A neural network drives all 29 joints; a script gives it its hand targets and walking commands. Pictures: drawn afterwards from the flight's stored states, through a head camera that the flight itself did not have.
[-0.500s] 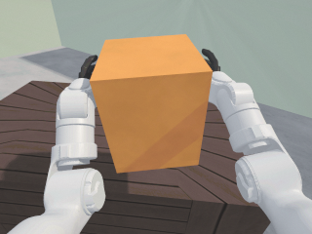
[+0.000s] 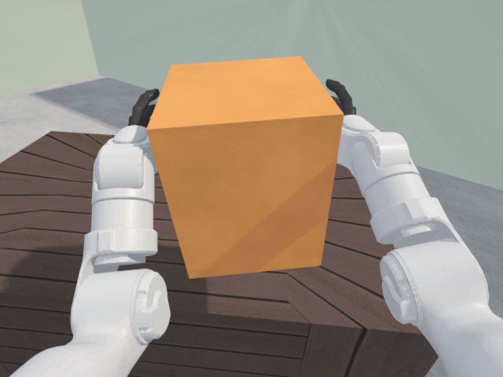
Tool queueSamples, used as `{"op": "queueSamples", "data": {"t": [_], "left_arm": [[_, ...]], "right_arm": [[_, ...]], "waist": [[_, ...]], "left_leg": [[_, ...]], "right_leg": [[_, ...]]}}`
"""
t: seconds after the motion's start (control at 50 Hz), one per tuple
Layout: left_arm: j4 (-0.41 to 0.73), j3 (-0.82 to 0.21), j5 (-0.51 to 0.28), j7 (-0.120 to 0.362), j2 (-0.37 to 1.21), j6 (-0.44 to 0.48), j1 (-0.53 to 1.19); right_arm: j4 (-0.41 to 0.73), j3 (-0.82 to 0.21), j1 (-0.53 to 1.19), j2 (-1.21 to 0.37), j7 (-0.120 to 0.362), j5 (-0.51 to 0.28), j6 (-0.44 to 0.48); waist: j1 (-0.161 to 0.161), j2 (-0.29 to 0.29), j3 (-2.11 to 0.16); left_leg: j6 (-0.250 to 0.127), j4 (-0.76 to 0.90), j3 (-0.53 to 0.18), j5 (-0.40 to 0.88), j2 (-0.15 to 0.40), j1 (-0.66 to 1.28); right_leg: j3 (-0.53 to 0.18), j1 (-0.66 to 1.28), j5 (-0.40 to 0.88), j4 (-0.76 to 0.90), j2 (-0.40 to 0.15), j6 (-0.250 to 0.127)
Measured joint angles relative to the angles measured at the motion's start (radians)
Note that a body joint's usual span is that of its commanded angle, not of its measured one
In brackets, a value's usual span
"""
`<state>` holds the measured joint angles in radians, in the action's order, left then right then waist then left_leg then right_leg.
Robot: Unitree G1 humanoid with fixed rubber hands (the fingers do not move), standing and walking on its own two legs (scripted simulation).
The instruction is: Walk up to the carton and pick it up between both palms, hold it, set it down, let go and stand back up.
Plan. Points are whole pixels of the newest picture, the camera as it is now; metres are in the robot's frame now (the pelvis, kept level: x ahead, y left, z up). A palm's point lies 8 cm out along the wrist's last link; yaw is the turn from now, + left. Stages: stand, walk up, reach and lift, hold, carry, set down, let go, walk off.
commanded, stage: hold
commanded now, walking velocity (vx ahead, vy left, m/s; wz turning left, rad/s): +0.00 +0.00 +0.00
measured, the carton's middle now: (246, 165) +0.36 +0.00 +0.24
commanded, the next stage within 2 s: none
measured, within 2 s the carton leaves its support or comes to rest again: neither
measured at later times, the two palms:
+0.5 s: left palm (141, 139) +0.37 +0.15 +0.28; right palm (340, 126) +0.37 -0.14 +0.30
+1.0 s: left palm (141, 138) +0.37 +0.15 +0.28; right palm (339, 124) +0.37 -0.14 +0.30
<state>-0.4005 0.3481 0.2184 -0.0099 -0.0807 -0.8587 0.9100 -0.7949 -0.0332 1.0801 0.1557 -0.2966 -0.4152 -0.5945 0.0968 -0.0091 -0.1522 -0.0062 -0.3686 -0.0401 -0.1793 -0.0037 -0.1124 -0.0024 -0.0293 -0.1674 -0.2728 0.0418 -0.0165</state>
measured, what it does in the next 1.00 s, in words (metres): stands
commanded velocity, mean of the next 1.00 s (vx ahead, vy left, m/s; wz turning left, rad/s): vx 0.00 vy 0.00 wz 0.00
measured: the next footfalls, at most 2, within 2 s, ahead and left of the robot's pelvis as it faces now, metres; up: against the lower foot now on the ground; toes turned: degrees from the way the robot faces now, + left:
none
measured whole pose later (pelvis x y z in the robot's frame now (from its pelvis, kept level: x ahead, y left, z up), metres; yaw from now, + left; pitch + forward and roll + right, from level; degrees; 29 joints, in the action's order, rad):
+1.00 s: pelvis +0.00 +0.00 +0.00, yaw +0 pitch -4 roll -1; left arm -0.42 0.35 0.20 -0.02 -0.09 -0.83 0.92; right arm -0.83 -0.04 1.11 0.16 -0.29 -0.42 -0.59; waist 0.09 -0.01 -0.16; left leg 0.00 -0.37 -0.05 -0.18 0.00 -0.12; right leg 0.00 -0.03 -0.16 -0.26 0.05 -0.02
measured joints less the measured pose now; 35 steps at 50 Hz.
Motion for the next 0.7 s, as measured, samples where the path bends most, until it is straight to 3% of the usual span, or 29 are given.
{"op": "queueSamples", "data": {"t": [0.12,0.4,0.7], "left_arm": [[-0.015,0.009,-0.007,-0.008,0.001,0.019,0.011],[-0.011,0.007,-0.020,-0.005,-0.007,0.023,-0.004],[-0.023,0.008,-0.016,-0.004,-0.008,0.022,0.009]], "right_arm": [[-0.025,-0.006,0.025,0.006,0.012,-0.001,0.010],[-0.009,-0.010,0.010,-0.002,0.000,-0.002,0.007],[-0.020,0.003,0.022,-0.002,0.001,0.001,0.003]], "waist": [[-0.013,0.009,-0.001],[0.002,-0.005,0.004],[-0.006,0.002,-0.001]], "left_leg": [[0.003,0.001,0.001,0.001,0.005,-0.008],[0.010,0.005,-0.023,0.003,0.003,0.004],[0.004,0.003,-0.012,0.004,0.001,-0.005]], "right_leg": [[-0.004,-0.006,0.006,0.006,0.006,-0.003],[0.016,0.011,-0.002,0.006,0.006,-0.009],[0.002,-0.002,0.003,0.006,0.004,-0.004]]}}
